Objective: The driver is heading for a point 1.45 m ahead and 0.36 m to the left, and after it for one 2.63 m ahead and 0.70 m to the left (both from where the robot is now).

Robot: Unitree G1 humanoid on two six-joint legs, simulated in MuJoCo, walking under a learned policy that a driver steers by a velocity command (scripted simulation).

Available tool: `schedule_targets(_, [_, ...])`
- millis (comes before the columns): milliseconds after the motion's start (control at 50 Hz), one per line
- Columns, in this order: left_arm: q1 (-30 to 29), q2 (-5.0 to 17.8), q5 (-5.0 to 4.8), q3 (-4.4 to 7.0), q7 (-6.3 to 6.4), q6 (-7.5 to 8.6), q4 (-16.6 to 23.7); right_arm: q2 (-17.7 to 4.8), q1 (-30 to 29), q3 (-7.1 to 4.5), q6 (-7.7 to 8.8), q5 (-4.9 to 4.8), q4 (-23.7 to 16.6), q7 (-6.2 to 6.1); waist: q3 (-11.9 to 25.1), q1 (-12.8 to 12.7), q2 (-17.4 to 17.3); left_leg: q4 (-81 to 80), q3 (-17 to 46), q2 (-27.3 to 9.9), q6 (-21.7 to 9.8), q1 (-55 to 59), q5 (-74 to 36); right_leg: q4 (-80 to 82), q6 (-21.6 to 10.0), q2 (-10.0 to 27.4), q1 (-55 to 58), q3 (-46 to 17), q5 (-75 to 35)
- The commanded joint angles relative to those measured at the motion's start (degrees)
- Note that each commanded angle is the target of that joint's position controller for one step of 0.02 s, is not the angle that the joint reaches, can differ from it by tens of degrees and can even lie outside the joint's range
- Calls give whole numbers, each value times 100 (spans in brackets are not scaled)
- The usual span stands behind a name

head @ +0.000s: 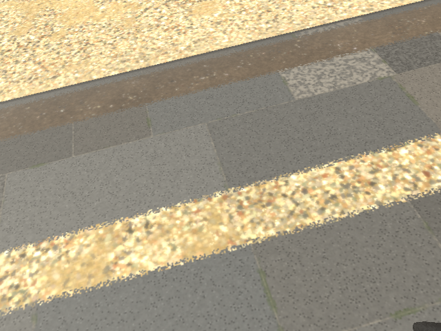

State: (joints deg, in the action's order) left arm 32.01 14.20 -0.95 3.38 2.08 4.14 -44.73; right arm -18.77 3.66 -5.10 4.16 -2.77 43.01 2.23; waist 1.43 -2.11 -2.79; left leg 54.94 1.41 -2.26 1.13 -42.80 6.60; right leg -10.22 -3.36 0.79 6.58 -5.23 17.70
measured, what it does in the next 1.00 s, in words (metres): walks ahead: left foot, then right foot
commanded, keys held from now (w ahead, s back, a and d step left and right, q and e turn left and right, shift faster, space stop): w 0.68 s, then w+q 0.32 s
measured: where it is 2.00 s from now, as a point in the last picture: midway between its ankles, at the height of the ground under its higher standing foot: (240, 183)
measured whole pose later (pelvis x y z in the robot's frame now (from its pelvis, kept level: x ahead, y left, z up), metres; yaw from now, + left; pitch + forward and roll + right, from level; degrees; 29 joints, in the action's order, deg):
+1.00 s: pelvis +0.63 -0.05 +0.00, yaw +5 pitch -1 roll +0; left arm 20.2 14.3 1.1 1.7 0.0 6.9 -49.6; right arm -17.8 9.6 -3.2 1.8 -2.3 47.9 1.5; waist -1.6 -4.2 -2.8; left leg 56.0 5.2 -3.6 -1.7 -36.4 6.7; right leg -14.8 -3.8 -1.4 -2.4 9.1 12.2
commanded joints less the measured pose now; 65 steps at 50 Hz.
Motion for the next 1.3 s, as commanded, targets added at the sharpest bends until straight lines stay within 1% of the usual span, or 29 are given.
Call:
schedule_targets(20, [379,1030,-26,222,124,-83,-7,-272,-1352,30,69,-39,-835,63,-1109,-105,1233,-1033,-28,82,74,-1792,-754,442,-676,1359,510,-897,-1135])
schedule_targets(60, [-56,818,-109,87,111,-86,267,333,-1323,263,120,152,-714,269,-952,-269,788,-1511,-567,312,136,581,-2353,785,-639,952,-1479,-115,-1134])
schedule_targets(100, [-259,1180,-139,171,201,5,167,133,-1384,237,258,168,-866,327,-1194,-137,822,-1861,-394,264,5,942,-2883,997,-588,1054,-1788,35,-1044])
schedule_targets(160, [64,1058,-239,198,216,-91,-228,-29,-2063,218,336,218,-1079,238,-1344,-324,967,-2655,-658,367,-248,640,-1940,465,-371,1161,-658,189,-2345])
schedule_targets(200, [301,1013,-3,147,119,-179,-372,-125,-1631,168,372,309,-1096,218,-542,-62,1571,-2543,-858,689,-571,1428,-791,-882,-266,1333,38,124,-5786])
schedule_targets(220, [288,1046,84,126,91,-249,-434,-441,-574,17,321,226,-772,140,197,489,1628,-2619,-927,828,-826,2510,-612,-2046,-154,1219,139,172,-6743])
schedule_targets(240, [-8,1067,230,82,63,-209,-253,-843,979,-93,258,132,-404,36,993,1204,1675,-2072,-48,-11,-1153,4753,-733,-3486,-89,1196,-1312,-27,-6033])
schedule_targets(260, [816,158,50,-192,-109,-43,-80,-1362,2153,-268,262,238,-64,42,2597,856,-259,-1950,2854,-1804,-2534,8080,257,-6373,325,148,-4253,-112,-1780])
schedule_targets(280, [474,431,-74,-172,-185,166,-142,-955,2576,-172,210,256,161,19,3662,1067,-602,-3002,4498,-1977,-2242,8229,847,-6959,203,-392,-4484,-977,1063])
schedule_targets(300, [-578,871,-326,1,-232,236,84,-620,2026,-64,151,306,96,-88,2540,1164,-461,-3352,3670,-1667,-1861,7418,1122,-7033,123,-65,-5019,-833,940])
schedule_targets(340, [-1343,747,-171,-95,-286,296,375,-374,1226,12,71,402,102,-238,962,716,538,-3812,2393,-1427,-1859,4938,124,-6510,142,377,-4759,-247,632])
schedule_targets(360, [-1170,772,-82,-44,-300,240,263,-257,1058,56,116,577,48,-194,902,405,443,-4117,2178,-1419,-1893,4065,-204,-6126,61,676,-3988,-328,426])
schedule_targets(380, [-1194,861,-102,88,-292,100,75,-25,1285,117,214,523,263,-194,627,341,-108,-4231,2171,-1414,-1805,3388,-154,-7148,-97,566,-3737,-282,642])
schedule_targets(420, [-976,161,-143,-117,-214,-71,115,3,1044,158,266,251,465,-208,-119,-63,-575,-4717,1758,-1381,-1665,2580,959,-7929,-109,581,-4648,-170,833])
schedule_targets(480, [-1289,91,72,-331,-194,-134,393,-116,392,162,197,177,225,-164,-447,-371,-153,-4941,-23,-350,-1560,999,495,-4967,87,468,-3755,475,-690])
schedule_targets(520, [-1781,322,230,-296,-272,7,469,-479,430,67,318,229,141,-101,47,-180,-46,-5084,89,-611,-1618,1450,-343,-3918,185,604,-2966,343,-1573])
schedule_targets(620, [-2663,718,45,-158,-329,-12,535,-791,1235,-1,146,48,492,-92,-426,427,43,-4941,251,-1235,-1289,3652,-135,-2261,129,569,-3667,395,-1808])
schedule_targets(660, [-2592,797,60,-78,-369,8,487,-837,1333,16,-12,63,563,-82,-452,392,-56,-4664,234,-1256,-1153,3915,-57,-1938,50,452,-3346,523,-1640])
schedule_targets(700, [-1509,1066,84,138,-359,42,105,-658,1224,127,-145,125,548,-104,17,-143,143,-3266,15,-825,-928,3790,-1051,-1649,-85,150,-1941,723,-1318])
schedule_targets(720, [-621,1508,89,295,-336,68,-67,-292,1262,288,-177,280,420,-112,720,-470,933,-1466,-291,-443,-714,3032,-213,-1511,-267,957,-609,-205,-1111])
schedule_targets(740, [-413,2087,155,374,-344,38,-37,305,1782,480,-108,367,265,-91,1219,-134,2464,575,-389,582,-365,980,2222,-947,-1043,2098,906,-2615,-69])
schedule_targets(760, [-499,1463,156,239,-373,106,19,-110,1648,383,-30,200,405,-67,1201,-295,1722,1615,455,465,-445,299,2464,-363,-1085,2154,653,-3418,1255])
schedule_targets(780, [-849,1169,154,147,-367,179,70,-441,1168,271,32,7,291,-57,613,-299,1222,1973,605,193,-581,-110,2009,-410,-860,2041,253,-2743,1323])
schedule_targets(860, [-1618,652,219,-48,-305,362,66,-438,990,158,-53,-2,356,-98,13,47,881,1130,608,-361,-461,672,700,12,-578,1493,-851,-733,-725])
schedule_targets(1000, [-1525,910,195,45,-154,370,-126,-109,345,139,-197,63,102,-38,-577,-65,574,-392,564,-292,-222,15,-511,305,-459,1350,-716,640,-2099])
schedule_targets(1140, [-1050,1056,113,118,-56,170,-333,122,-739,260,-71,108,-398,284,-869,-357,483,-2073,-574,-79,-459,374,-1097,162,-216,1335,-148,1635,-3874])
schedule_targets(1240, [-1379,1422,100,258,51,-111,-193,-397,412,5,-154,59,-325,252,53,559,1063,-2100,-979,586,-977,1696,-46,-1899,-140,1441,617,1804,-7260])
schedule_targets(1280, [-1580,1295,116,208,38,-87,-16,-1001,2016,-294,-275,158,41,-12,877,1341,375,-2560,182,160,-1408,4560,-85,-4731,159,920,-1295,1743,-4586])
schedule_targets(1300, [-917,286,224,-70,-90,76,222,-1439,1819,-356,-275,183,-37,-97,1227,495,-1171,-2694,3144,-1270,-2564,6512,363,-6905,545,-337,-4150,1196,1387])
